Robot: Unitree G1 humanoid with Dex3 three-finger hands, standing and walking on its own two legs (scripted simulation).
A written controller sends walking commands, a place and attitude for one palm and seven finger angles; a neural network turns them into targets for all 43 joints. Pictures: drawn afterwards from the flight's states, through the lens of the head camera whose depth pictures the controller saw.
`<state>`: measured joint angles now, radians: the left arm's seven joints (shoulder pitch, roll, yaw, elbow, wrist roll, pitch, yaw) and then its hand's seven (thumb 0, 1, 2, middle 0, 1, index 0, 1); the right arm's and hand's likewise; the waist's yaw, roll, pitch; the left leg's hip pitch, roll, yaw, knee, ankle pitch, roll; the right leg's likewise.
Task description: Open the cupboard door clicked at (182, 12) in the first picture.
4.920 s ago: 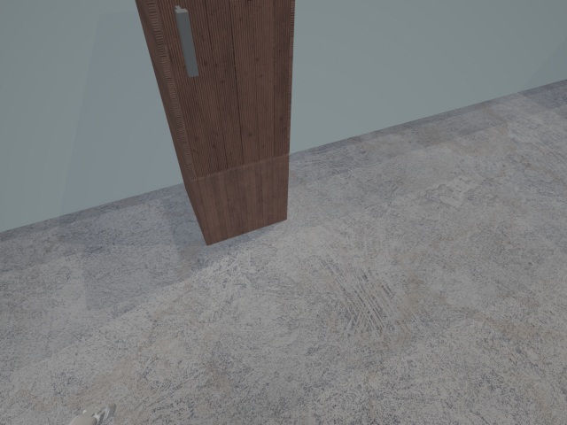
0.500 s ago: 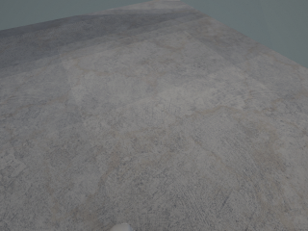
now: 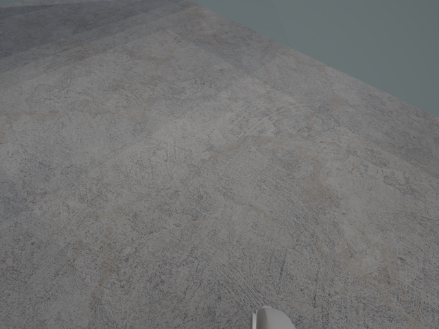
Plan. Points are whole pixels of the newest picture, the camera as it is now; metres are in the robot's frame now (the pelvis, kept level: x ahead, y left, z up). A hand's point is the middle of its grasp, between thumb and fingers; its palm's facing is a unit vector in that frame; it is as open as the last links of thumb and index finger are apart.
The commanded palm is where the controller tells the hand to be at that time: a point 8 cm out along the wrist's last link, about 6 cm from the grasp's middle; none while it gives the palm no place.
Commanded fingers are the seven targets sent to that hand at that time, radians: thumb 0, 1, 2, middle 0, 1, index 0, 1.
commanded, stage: walk to a spot facing it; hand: left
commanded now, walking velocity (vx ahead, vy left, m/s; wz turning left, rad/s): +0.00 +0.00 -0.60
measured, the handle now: out of the picture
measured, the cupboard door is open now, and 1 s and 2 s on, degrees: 0 0 0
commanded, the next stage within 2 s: turn to face it in 0.06 s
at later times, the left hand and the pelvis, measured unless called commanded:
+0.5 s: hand (180, 293) +0.21 +0.09 -0.16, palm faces -0.07 -0.98 -0.17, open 7.4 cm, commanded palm none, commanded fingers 0.00 0.90 0.90 -0.20 -0.30 -0.20 -0.30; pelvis +0.07 -0.05 -0.01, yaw -2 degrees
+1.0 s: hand out of the picture +0.10 +0.21 -0.17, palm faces +0.28 -0.92 -0.26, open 7.4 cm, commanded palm none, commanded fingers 0.00 0.90 0.90 -0.20 -0.30 -0.20 -0.30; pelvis +0.07 -0.03 +0.00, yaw +14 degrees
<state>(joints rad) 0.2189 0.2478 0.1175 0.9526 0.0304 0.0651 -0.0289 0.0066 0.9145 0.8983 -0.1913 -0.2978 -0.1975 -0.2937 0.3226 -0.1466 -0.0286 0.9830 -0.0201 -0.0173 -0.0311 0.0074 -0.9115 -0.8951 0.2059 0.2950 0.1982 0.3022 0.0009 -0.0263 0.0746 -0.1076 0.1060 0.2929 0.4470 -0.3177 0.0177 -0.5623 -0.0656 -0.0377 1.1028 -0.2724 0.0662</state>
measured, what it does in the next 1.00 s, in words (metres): steps on the spot: right foot, then left foot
